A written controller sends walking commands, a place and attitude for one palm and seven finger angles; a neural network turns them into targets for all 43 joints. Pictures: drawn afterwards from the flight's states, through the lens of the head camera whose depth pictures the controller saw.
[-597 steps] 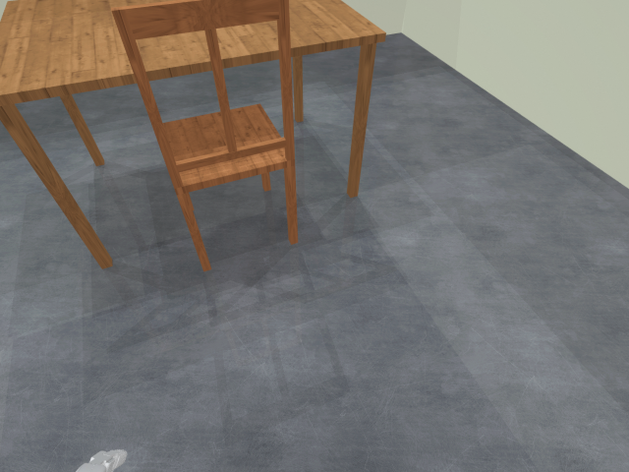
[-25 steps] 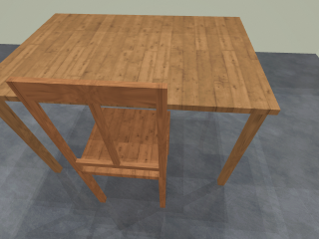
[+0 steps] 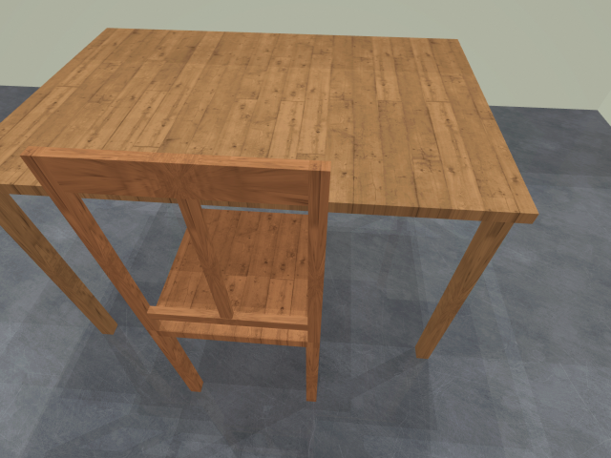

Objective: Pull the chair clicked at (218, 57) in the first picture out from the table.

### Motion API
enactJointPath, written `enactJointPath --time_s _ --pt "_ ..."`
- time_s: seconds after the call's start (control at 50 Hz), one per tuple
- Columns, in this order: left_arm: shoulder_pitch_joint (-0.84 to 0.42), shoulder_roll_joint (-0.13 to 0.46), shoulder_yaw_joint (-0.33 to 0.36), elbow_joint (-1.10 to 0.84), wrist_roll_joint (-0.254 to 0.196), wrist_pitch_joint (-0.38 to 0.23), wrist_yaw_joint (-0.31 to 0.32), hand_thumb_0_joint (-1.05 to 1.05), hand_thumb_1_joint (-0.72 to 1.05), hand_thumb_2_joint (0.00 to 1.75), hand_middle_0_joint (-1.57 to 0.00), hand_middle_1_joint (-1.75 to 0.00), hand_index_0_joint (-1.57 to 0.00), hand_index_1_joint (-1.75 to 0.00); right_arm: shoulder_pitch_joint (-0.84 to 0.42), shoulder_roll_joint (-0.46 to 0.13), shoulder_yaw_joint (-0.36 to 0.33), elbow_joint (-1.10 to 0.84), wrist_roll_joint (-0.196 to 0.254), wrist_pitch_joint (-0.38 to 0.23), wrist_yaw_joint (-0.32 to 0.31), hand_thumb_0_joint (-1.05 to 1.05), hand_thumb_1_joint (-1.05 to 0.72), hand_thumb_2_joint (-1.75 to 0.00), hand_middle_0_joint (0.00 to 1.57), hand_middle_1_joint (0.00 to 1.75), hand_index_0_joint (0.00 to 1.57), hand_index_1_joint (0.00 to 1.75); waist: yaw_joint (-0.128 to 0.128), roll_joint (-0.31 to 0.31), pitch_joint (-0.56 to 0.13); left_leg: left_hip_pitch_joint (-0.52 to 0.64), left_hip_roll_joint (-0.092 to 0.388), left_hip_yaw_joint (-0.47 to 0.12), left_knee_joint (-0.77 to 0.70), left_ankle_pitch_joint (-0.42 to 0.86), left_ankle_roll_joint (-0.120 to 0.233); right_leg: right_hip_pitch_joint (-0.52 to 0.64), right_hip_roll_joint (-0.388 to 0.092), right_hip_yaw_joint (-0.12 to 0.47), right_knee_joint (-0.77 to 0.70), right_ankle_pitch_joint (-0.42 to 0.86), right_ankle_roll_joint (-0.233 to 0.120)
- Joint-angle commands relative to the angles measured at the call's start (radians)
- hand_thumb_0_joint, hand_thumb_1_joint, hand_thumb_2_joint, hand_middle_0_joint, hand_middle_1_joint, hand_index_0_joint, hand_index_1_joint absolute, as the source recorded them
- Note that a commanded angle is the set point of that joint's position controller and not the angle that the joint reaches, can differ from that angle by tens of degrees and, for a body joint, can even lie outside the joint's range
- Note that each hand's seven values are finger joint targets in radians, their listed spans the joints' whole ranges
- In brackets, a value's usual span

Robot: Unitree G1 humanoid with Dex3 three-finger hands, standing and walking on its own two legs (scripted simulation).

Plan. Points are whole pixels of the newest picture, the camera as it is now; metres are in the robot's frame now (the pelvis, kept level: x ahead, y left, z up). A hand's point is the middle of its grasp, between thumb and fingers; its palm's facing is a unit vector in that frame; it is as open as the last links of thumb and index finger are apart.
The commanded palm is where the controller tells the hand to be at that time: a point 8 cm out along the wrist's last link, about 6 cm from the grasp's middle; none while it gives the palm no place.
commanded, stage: look again from close up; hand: left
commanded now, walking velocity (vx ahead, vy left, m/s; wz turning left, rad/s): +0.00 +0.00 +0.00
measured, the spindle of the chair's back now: (210, 267) +0.43 +0.20 -0.07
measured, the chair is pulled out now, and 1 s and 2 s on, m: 0.00 0.00 0.00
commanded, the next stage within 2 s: raise the hand toward the chair's back in 0.02 s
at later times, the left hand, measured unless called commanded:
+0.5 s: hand (205, 434) +0.16 +0.14 -0.05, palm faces -0.07 -1.00 +0.05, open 8.8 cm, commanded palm +0.11 +0.23 -0.07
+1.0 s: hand (167, 425) +0.17 +0.20 -0.06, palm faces +0.00 -1.00 -0.05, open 13.2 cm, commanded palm +0.14 +0.25 -0.05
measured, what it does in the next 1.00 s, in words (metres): lowers itself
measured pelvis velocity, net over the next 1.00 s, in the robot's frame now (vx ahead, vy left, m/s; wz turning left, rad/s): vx -0.04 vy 0.01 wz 0.06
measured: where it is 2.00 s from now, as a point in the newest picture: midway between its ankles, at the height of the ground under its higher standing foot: outside the picture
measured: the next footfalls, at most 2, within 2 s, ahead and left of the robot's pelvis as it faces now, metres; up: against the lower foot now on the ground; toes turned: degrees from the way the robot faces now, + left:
none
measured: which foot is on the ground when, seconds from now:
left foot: down 0.00-1.00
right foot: down 0.00-1.00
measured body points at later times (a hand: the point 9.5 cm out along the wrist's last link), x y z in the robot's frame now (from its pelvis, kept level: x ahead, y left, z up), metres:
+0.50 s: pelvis -0.03 +0.01 -0.08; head +0.00 +0.03 +0.37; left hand +0.16 +0.20 -0.05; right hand +0.20 -0.26 -0.09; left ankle -0.04 +0.13 -0.74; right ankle +0.02 -0.11 -0.74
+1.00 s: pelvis -0.04 +0.01 -0.10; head +0.04 +0.02 +0.34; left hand +0.17 +0.25 -0.05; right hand +0.12 -0.21 -0.19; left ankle -0.04 +0.13 -0.74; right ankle +0.02 -0.11 -0.74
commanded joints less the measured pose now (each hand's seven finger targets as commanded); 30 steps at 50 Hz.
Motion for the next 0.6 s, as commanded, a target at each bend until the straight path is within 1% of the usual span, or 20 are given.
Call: enactJointPath --time_s 0.0,0.08,0.1,0.12,0.14,0.16,0.18,0.2,0.22,0.24,0.26,0.3,0.32,0.34,0.38,0.44,0.46,0.5,0.54,0.58 --pt "0.075 0.091 0.019 -0.026 -0.002 -0.01 0.001 0.0 0.9 0.9 -0.2 -0.3 -0.2 -0.3 0.099 -0.077 -0.01 -0.007 0.003 -0.003 -0.001 0.0 -0.9 -0.9 0.2 0.3 0.2 0.3 -0.003 -0.006 0.046 -0.066 0.071 -0.077 -0.073 0.119 0.037 0.0 -0.085 0.104 -0.093 0.091 -0.022" --pt "0.077 0.091 0.02 -0.024 -0.002 -0.011 0.001 0.0 0.9 0.9 -0.2 -0.3 -0.2 -0.3 0.097 -0.076 -0.011 -0.007 0.003 -0.003 -0.001 0.0 -0.9 -0.9 0.2 0.3 0.2 0.3 -0.002 -0.009 0.052 -0.07 0.072 -0.076 -0.072 0.115 0.036 -0.001 -0.086 0.103 -0.092 0.093 -0.022" --pt "0.133 0.128 0.024 0.018 0.007 -0.027 0.035 0.0 0.9 0.9 -0.2 -0.3 -0.2 -0.3 -0.036 -0.144 -0.023 -0.078 0.005 -0.01 0.007 0.0 -0.9 -0.9 0.2 0.3 0.2 0.3 0.035 -0.044 0.034 -0.171 0.094 -0.038 0.148 0.177 0.007 0.053 -0.152 0.125 -0.028 0.542 -0.004" --pt "-0.607 0.3 0.073 -1.471 -0.21 -0.247 0.007 0.0 0.88 0.89 -0.2 -0.3 -0.2 -0.3 -0.038 -0.337 -0.033 -0.441 0.054 -0.163 -0.044 0.0 -0.9 -0.9 0.2 0.3 0.2 0.3 -0.084 0.12 -0.457 0.04 -0.03 -0.065 0.015 0.203 0.04 0.172 -0.056 0.089 0.02 0.319 -0.008" --pt "-0.46 0.382 0.178 -1.401 -0.173 -0.228 0.08 0.0 0.85 0.88 -0.2 -0.29 -0.2 -0.29 -0.153 -0.243 -0.014 -0.386 0.059 -0.242 -0.082 0.0 -0.9 -0.9 0.2 0.3 0.2 0.3 -0.038 0.181 -0.397 0.03 -0.01 -0.017 0.04 0.19 0.039 0.118 -0.012 0.065 0.052 0.159 -0.008" --pt "-0.004 0.074 0.005 -1.128 -0.14 -0.087 0.09 0.0 0.83 0.87 -0.19 -0.29 -0.19 -0.29 -0.122 -0.214 -0.028 -0.419 0.053 -0.294 -0.072 0.0 -0.9 -0.9 0.2 0.3 0.2 0.3 -0.028 0.168 -0.279 -0.079 -0.007 -0.037 0.012 0.162 0.036 0.034 -0.001 -0.014 0.057 0.044 -0.014" --pt "0.05 -0.063 -0.08 -1.03 -0.18 -0.036 0.081 0.0 0.81 0.86 -0.19 -0.29 -0.19 -0.29 -0.116 -0.229 -0.019 -0.378 0.07 -0.313 -0.068 0.0 -0.9 -0.9 0.2 0.3 0.2 0.3 -0.046 0.042 -0.117 -0.154 -0.008 -0.068 0.045 0.088 0.031 -0.054 -0.008 -0.044 0.047 0.007 0.002" --pt "-0.052 -0.038 -0.084 -1.125 -0.21 -0.083 0.064 0.0 0.78 0.85 -0.19 -0.28 -0.19 -0.28 -0.119 -0.264 -0.032 -0.42 0.07 -0.331 -0.071 0.0 -0.9 -0.9 0.2 0.3 0.2 0.3 -0.076 -0.03 -0.029 -0.21 -0.013 -0.1 0.083 -0.004 0.037 -0.132 -0.014 -0.043 0.047 -0.07 0.019" --pt "-0.068 0.008 -0.044 -1.118 -0.199 -0.138 0.046 0.0 0.76 0.84 -0.19 -0.28 -0.19 -0.28 -0.113 -0.283 -0.05 -0.444 0.056 -0.345 -0.067 0.0 -0.9 -0.9 0.2 0.3 0.2 0.3 -0.09 -0.102 -0.003 -0.271 -0.025 -0.102 0.127 -0.076 0.038 -0.213 -0.013 -0.044 0.053 -0.169 0.023" --pt "-0.033 -0.009 -0.038 -1.059 -0.195 -0.185 0.02 0.0 0.74 0.83 -0.18 -0.27 -0.18 -0.27 -0.115 -0.282 -0.058 -0.48 0.046 -0.353 -0.057 0.0 -0.9 -0.9 0.2 0.3 0.2 0.3 -0.088 -0.153 0.024 -0.335 -0.043 -0.097 0.18 -0.117 0.033 -0.278 -0.015 -0.047 0.077 -0.246 0.019" --pt "0.006 -0.039 -0.039 -1.008 -0.192 -0.245 -0.018 0.0 0.71 0.82 -0.18 -0.27 -0.18 -0.27 -0.115 -0.275 -0.069 -0.509 0.031 -0.359 -0.042 0.0 -0.9 -0.9 0.2 0.3 0.2 0.3 -0.069 -0.211 -0.008 -0.395 -0.051 -0.092 0.232 -0.135 0.023 -0.332 -0.013 -0.049 0.122 -0.303 0.015" --pt "0.262 -0.065 0.006 -0.911 -0.229 -0.381 -0.123 0.0 0.67 0.8 -0.18 -0.26 -0.18 -0.26 -0.14 -0.267 -0.09 -0.586 0.022 -0.363 -0.005 0.0 -0.9 -0.9 0.2 0.3 0.2 0.3 0.013 -0.291 -0.072 -0.53 -0.05 -0.079 0.321 -0.143 0.007 -0.358 -0.015 -0.038 0.222 -0.338 0.003" --pt "0.333 -0.049 0.043 -0.919 -0.239 -0.458 -0.181 0.0 0.64 0.79 -0.17 -0.26 -0.17 -0.26 -0.156 -0.266 -0.1 -0.623 0.019 -0.356 0.018 0.0 -0.9 -0.9 0.2 0.3 0.2 0.3 0.041 -0.26 -0.124 -0.574 -0.056 -0.071 0.362 -0.107 -0.001 -0.338 -0.013 -0.032 0.28 -0.276 -0.005" --pt "0.396 0.023 0.127 -0.877 -0.234 -0.526 -0.236 0.0 0.62 0.78 -0.17 -0.26 -0.17 -0.26 -0.166 -0.265 -0.112 -0.644 0.022 -0.34 0.047 0.0 -0.9 -0.9 0.2 0.3 0.2 0.3 0.066 -0.184 -0.163 -0.601 -0.064 -0.065 0.403 -0.061 -0.011 -0.314 -0.018 -0.015 0.333 -0.191 -0.021" --pt "0.371 0.077 0.16 -0.907 -0.207 -0.655 -0.322 0.0 0.57 0.76 -0.17 -0.25 -0.17 -0.25 -0.213 -0.264 -0.126 -0.694 0.019 -0.307 0.078 0.0 -0.9 -0.9 0.2 0.3 0.2 0.3 0.06 -0.13 -0.202 -0.69 -0.064 -0.054 0.506 -0.01 -0.004 -0.361 -0.021 -0.001 0.453 -0.054 -0.027" --pt "0.327 0.144 0.218 -1.042 -0.206 -0.626 -0.327 0.0 0.5 0.73 -0.16 -0.24 -0.16 -0.24 -0.233 -0.257 -0.129 -0.768 0.027 -0.24 0.08 0.0 -0.9 -0.9 0.2 0.3 0.2 0.3 0.089 -0.001 -0.261 -0.755 -0.07 -0.039 0.555 -0.034 0.012 -0.397 -0.021 0.027 0.524 -0.066 -0.031" --pt "0.274 0.121 0.177 -1.164 -0.216 -0.61 -0.317 0.0 0.48 0.72 -0.16 -0.23 -0.16 -0.23 -0.243 -0.259 -0.123 -0.81 0.031 -0.226 0.076 0.0 -0.9 -0.9 0.2 0.3 0.2 0.3 0.075 0.052 -0.29 -0.739 -0.065 -0.041 0.559 -0.049 0.016 -0.421 -0.017 0.024 0.539 -0.085 -0.03" --pt "0.19 0.136 0.18 -1.343 -0.224 -0.602 -0.275 0.0 0.43 0.7 -0.15 -0.23 -0.15 -0.23 -0.209 -0.244 -0.119 -0.829 0.028 -0.215 0.061 0.0 -0.9 -0.9 0.2 0.3 0.2 0.3 0.045 0.117 -0.365 -0.706 -0.049 -0.06 0.592 -0.03 0.024 -0.462 -0.007 0.021 0.567 -0.079 -0.028" --pt "0.051 0.148 0.148 -1.515 -0.229 -0.627 -0.254 0.0 0.39 0.68 -0.15 -0.22 -0.15 -0.22 -0.175 -0.248 -0.106 -0.824 0.019 -0.213 0.044 0.0 -0.9 -0.9 0.2 0.3 0.2 0.3 -0.023 0.108 -0.396 -0.7 -0.039 -0.089 0.649 -0.02 0.033 -0.524 0.005 0.021 0.59 -0.071 -0.019" --pt "0.041 0.117 0.095 -1.522 -0.226 -0.643 -0.267 0.0 0.34 0.66 -0.14 -0.21 -0.14 -0.21 -0.165 -0.247 -0.095 -0.807 0.019 -0.219 0.029 0.0 -0.9 -0.9 0.2 0.3 0.2 0.3 -0.056 0.101 -0.381 -0.714 -0.03 -0.108 0.685 -0.053 0.037 -0.595 0.011 0.018 0.586 -0.127 -0.016"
